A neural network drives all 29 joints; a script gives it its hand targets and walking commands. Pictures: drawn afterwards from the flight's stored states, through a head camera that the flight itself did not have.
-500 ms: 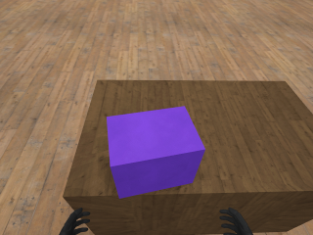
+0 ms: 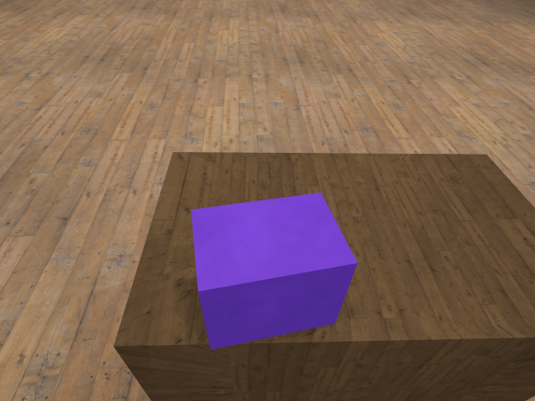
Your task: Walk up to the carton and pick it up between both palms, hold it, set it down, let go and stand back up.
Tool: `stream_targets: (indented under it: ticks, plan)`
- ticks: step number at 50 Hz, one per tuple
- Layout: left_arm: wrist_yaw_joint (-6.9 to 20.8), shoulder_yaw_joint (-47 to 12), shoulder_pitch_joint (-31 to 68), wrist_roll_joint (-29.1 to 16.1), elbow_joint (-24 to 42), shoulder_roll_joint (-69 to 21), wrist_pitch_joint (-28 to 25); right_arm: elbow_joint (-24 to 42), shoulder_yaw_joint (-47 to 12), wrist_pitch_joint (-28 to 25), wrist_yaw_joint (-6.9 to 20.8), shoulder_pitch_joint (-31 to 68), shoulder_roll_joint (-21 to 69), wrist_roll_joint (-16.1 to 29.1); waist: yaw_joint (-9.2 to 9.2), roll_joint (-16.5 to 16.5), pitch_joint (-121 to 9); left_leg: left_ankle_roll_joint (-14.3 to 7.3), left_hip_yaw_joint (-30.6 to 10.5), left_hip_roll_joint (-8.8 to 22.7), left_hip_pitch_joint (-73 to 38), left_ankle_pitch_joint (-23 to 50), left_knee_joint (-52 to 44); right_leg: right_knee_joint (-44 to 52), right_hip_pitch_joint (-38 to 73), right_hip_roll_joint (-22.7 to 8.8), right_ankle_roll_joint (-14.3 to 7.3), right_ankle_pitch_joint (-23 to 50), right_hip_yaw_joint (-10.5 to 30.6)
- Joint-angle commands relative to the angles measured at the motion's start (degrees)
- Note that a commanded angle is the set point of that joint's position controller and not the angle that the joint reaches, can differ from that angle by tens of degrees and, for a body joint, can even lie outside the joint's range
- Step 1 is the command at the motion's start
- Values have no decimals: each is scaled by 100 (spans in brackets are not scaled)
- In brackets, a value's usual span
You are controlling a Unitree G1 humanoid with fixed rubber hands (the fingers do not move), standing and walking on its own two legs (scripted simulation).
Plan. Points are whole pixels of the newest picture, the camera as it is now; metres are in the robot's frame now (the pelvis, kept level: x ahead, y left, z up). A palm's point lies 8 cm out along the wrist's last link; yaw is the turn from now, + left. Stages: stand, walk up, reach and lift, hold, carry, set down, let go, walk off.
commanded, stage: stand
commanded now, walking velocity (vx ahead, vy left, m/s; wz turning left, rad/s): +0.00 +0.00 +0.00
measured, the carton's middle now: (266, 269) +0.40 +0.00 -0.07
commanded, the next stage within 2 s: none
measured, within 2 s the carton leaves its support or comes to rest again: neither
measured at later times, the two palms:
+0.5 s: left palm out of the picture -0.01 +0.27 -0.13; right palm out of the picture +0.00 -0.22 -0.12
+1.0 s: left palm out of the picture -0.07 +0.26 -0.14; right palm out of the picture -0.02 -0.22 -0.13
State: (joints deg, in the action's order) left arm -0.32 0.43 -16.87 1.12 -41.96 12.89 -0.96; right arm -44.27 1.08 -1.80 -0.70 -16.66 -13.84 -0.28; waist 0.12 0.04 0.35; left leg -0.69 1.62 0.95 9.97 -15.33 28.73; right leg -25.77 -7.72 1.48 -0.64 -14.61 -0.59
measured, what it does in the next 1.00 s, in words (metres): stands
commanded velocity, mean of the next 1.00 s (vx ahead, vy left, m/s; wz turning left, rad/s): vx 0.00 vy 0.00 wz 0.00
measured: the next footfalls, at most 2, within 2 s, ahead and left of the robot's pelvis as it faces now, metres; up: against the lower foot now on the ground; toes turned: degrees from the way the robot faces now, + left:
none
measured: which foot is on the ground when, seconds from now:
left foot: down 0.00-1.00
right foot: down 0.00-1.00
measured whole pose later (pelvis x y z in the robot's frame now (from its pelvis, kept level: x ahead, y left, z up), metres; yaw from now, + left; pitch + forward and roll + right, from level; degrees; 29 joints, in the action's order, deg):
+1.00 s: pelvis -0.04 +0.02 +0.00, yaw +0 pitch -2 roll +0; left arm -2.0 -0.7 -23.6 0.7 -57.2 10.6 -0.7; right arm -52.3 0.3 0.0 -1.8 -21.1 -12.3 0.2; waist 0.2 0.0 0.3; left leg -3.1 2.5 -2.5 14.0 -10.3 26.1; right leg -27.3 -13.5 -1.8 1.9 -11.9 0.9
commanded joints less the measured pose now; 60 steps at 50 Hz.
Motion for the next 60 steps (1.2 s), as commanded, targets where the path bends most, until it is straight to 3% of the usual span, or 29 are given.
stream_targets:
  ticks: [1, 17, 22, 34, 39, 60]
  plan:
    - [-29, 147, 88, -2, 368, 737, -179, 476, 142, -124, -28, -38, -727, 11, -14, -103, 117, -83, -535, 518, 171, 1001, -571, 581, -279, -656, 22, 913, 630]
    - [-103, 22, -393, -32, -513, 742, -104, 19, 31, -72, -72, -621, -761, 31, 4, 6, 467, -53, -722, 466, 642, 1, -1074, 558, -339, -618, 115, 177, 543]
    - [-109, 5, -571, -43, -751, 669, -71, -92, 43, -24, -92, -624, -735, 29, 25, -115, 729, -56, -921, 508, 907, -807, -1398, 468, -521, -569, 142, -113, 472]
    - [-156, 18, -909, -24, -1129, 534, -42, -300, 98, 47, -118, -752, -727, 37, 4, -98, 733, 5, -1103, 569, 1030, -1396, -1639, 340, -660, -531, 199, -317, 414]
    - [-165, 22, -1045, -27, -1226, 505, -31, -367, 101, 87, -117, -725, -657, 31, 2, -84, 733, -50, -1030, 501, 978, -1428, -1521, 390, -832, -531, 169, -535, 445]
    - [-215, 46, -977, -72, -1404, 434, -42, -718, 77, 84, -160, -741, -465, 41, -34, 85, 556, -45, -820, 407, 569, -475, -1041, 565, -897, -612, 106, -288, 634]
